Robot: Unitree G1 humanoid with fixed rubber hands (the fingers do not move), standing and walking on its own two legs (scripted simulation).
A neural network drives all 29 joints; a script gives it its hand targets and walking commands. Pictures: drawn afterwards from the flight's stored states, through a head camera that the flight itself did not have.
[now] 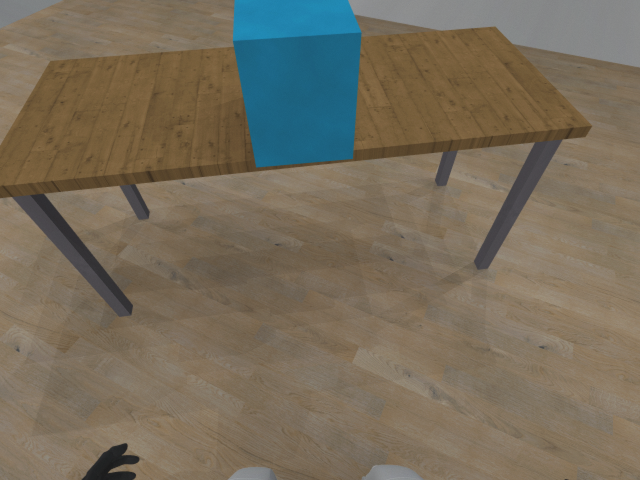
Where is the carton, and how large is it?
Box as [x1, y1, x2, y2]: [233, 0, 361, 167]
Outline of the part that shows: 235,0 233,43 256,167 352,158 361,32 348,1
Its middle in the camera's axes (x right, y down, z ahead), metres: -0.06 -0.37 +0.85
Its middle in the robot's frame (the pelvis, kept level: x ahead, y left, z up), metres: +0.89 +0.08 +0.04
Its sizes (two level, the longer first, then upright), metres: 0.302 0.217 0.274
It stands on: a table, 0.65 m high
